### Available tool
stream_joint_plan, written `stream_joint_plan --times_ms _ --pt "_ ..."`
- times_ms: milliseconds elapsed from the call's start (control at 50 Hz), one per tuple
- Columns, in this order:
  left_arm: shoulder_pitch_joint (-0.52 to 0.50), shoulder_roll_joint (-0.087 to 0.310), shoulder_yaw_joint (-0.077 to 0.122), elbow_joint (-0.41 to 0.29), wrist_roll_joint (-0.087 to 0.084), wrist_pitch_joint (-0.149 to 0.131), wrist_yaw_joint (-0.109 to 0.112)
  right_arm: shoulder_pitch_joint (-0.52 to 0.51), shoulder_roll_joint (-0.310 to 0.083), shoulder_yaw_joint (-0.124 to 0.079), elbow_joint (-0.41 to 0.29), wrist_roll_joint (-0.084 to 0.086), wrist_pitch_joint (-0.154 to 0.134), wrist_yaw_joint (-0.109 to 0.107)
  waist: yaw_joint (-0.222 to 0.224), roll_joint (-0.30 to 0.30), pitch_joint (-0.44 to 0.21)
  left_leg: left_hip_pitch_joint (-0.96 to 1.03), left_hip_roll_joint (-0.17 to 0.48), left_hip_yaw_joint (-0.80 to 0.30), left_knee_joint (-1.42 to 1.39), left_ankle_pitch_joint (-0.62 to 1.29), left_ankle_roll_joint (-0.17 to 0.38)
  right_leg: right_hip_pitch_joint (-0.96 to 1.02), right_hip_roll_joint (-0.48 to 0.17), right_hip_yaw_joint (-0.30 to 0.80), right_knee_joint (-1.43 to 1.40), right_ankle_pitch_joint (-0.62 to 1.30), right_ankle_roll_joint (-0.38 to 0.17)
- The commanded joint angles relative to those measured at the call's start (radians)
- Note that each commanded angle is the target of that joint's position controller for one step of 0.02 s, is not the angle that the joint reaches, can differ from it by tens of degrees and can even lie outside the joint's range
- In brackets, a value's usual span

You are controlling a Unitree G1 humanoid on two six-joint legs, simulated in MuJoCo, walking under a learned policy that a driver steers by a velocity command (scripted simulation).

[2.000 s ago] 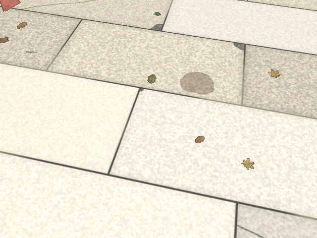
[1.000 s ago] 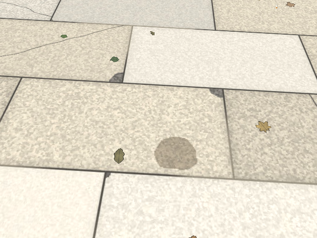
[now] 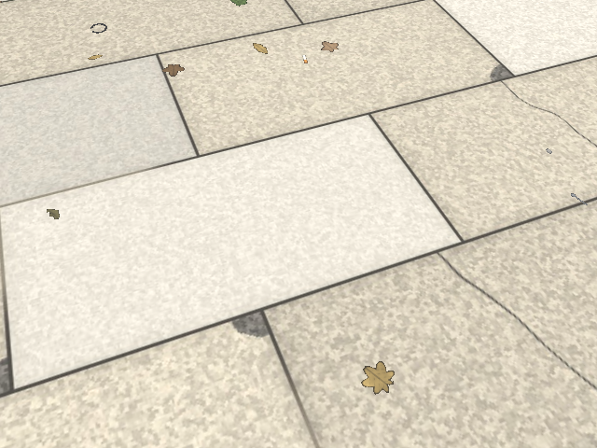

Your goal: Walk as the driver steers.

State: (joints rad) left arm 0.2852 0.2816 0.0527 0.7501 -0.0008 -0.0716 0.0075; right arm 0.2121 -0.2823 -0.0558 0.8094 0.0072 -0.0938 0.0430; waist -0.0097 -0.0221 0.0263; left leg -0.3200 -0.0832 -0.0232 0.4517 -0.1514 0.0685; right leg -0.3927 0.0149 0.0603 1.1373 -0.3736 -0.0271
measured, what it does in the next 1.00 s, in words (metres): walks ahead, turning left: right foot, then left foot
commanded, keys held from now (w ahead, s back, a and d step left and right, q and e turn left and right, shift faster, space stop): w+q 0.86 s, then w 0.14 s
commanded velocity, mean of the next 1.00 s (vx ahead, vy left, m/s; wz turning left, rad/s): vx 0.50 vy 0.00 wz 0.49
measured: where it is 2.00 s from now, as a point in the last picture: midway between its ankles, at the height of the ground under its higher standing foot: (147, 263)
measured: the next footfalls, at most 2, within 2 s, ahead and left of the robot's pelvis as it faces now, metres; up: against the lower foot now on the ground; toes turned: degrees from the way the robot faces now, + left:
right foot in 0.34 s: +0.36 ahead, -0.12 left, +0.00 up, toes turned +15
left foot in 0.84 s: +0.54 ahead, +0.23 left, +0.00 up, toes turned +31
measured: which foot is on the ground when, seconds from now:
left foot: down 0.00-0.34, up 0.36-0.82, down 0.84-1.00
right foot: up 0.00-0.32, down 0.34-0.84, up 0.86-1.00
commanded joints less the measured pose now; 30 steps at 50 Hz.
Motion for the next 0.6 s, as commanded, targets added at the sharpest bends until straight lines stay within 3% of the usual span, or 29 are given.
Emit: stream_joint_plan --times_ms 20,60,120,180,220,260,300,320,340,360,380,400,420,440,460,500,600 --pt "-0.039 0.103 0.032 -0.102 0.019 -0.034 0.0 0.022 -0.113 -0.021 -0.061 -0.003 -0.002 -0.014 0.006 0.103 -0.044 0.219 0.254 -0.392 -0.241 0.055 0.189 -0.235 -0.089 0.037 -0.11 0.059 0.021" --pt "-0.069 0.08 0.024 -0.117 0.019 -0.029 0.003 0.044 -0.138 -0.029 -0.057 0.006 0.0 -0.027 0.006 0.11 -0.043 0.177 0.245 -0.345 -0.253 0.14 0.2 -0.222 -0.08 0.011 -0.221 0.079 0.05" --pt "-0.181 0.051 0.01 -0.143 0.014 -0.03 0.001 0.078 -0.171 -0.043 -0.05 0.016 0.01 -0.045 -0.026 0.099 -0.023 0.108 0.207 -0.28 -0.256 0.159 0.169 -0.165 -0.054 0.0 -0.429 0.272 0.077" --pt "-0.274 0.047 0.007 -0.163 0.001 -0.039 -0.01 0.136 -0.169 -0.045 -0.038 0.022 0.027 -0.055 -0.062 0.106 -0.018 0.08 0.189 -0.275 -0.232 0.128 0.142 -0.082 -0.013 0.0 -0.566 0.419 0.088" --pt "-0.317 0.06 0.011 -0.176 -0.006 -0.046 -0.017 0.172 -0.163 -0.044 -0.031 0.026 0.038 -0.059 -0.072 0.109 -0.018 0.111 0.2 -0.314 -0.193 0.093 0.132 -0.057 0.002 0.013 -0.619 0.416 0.085" --pt "-0.321 0.083 0.02 -0.181 -0.011 -0.053 -0.021 0.181 -0.164 -0.047 -0.034 0.025 0.046 -0.063 -0.058 0.123 -0.019 0.155 0.217 -0.372 -0.146 0.068 0.117 -0.022 0.005 0.027 -0.664 0.365 0.071" --pt "-0.242 0.11 0.035 -0.16 -0.012 -0.061 -0.018 0.157 -0.158 -0.048 -0.045 0.023 0.051 -0.064 -0.001 0.14 -0.04 0.156 0.208 -0.394 -0.068 0.098 0.091 0.101 -0.002 0.017 -0.72 0.33 0.034" --pt "-0.149 0.141 0.05 -0.14 -0.003 -0.064 -0.011 0.145 -0.131 -0.039 -0.057 0.017 0.049 -0.062 0.047 0.131 -0.1 0.117 0.164 -0.363 0.041 0.137 0.062 0.256 -0.038 0.029 -0.731 0.319 -0.001" --pt "0.008 0.198 0.066 -0.125 0.011 -0.064 -0.001 0.135 -0.075 -0.019 -0.081 0.001 0.044 -0.057 0.117 0.037 -0.235 0.0 0.106 -0.282 0.305 0.022 0.026 0.5 -0.205 0.178 -0.706 0.262 -0.068" --pt "0.088 0.268 0.084 -0.089 0.016 -0.046 -0.005 0.268 -0.011 0.002 -0.111 0.024 0.034 -0.058 0.066 -0.278 -0.357 -0.319 -0.018 -0.143 0.601 -0.408 -0.03 0.781 -0.421 0.592 -0.771 0.081 -0.224" --pt "0.079 0.185 0.068 -0.09 0.0 -0.039 -0.011 0.263 -0.107 -0.014 -0.094 0.036 0.034 -0.061 0.077 -0.222 -0.29 -0.45 0.066 -0.148 0.748 -0.433 -0.042 0.735 -0.44 0.693 -0.819 -0.105 -0.224" --pt "0.039 0.126 0.051 -0.096 -0.001 -0.037 -0.01 0.168 -0.159 -0.03 -0.102 0.031 0.039 -0.06 0.097 -0.123 -0.161 -0.481 0.098 -0.142 0.792 -0.34 -0.048 0.621 -0.39 0.547 -0.836 -0.077 -0.184" --pt "-0.01 0.108 0.042 -0.097 0.005 -0.034 -0.01 0.12 -0.152 -0.032 -0.111 0.022 0.044 -0.061 0.08 -0.059 -0.091 -0.454 0.129 -0.115 0.785 -0.266 -0.058 0.51 -0.345 0.417 -0.855 0.053 -0.161" --pt "-0.043 0.084 0.035 -0.087 0.008 -0.031 -0.012 0.088 -0.14 -0.035 -0.123 0.012 0.045 -0.057 0.063 -0.053 -0.041 -0.439 0.152 -0.109 0.748 -0.219 -0.064 0.428 -0.308 0.33 -0.879 0.154 -0.154" --pt "-0.061 0.075 0.03 -0.08 0.015 -0.032 -0.012 0.086 -0.124 -0.036 -0.131 0.016 0.051 -0.05 0.04 -0.082 -0.024 -0.403 0.176 -0.105 0.725 -0.189 -0.066 0.367 -0.283 0.258 -0.903 0.214 -0.145" --pt "-0.072 0.076 0.034 -0.065 0.009 -0.039 -0.013 0.076 -0.083 -0.029 -0.146 0.024 0.063 -0.041 0.026 -0.096 -0.011 -0.378 0.194 -0.08 0.686 -0.161 -0.073 0.309 -0.265 0.163 -0.949 0.282 -0.153" --pt "-0.068 0.137 0.054 -0.027 0.005 -0.042 -0.008 -0.018 -0.056 -0.015 -0.195 0.015 0.065 -0.021 0.033 -0.044 0.002 -0.391 0.208 -0.056 0.468 0.039 -0.088 0.31 -0.265 -0.014 -0.991 0.438 -0.164"
Velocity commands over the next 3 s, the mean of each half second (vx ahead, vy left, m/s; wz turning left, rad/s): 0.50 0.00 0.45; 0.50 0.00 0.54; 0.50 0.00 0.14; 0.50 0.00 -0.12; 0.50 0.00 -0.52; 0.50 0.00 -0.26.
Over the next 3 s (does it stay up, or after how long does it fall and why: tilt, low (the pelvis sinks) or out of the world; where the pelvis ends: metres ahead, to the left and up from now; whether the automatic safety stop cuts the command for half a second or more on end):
stays up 1.54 0.62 -0.01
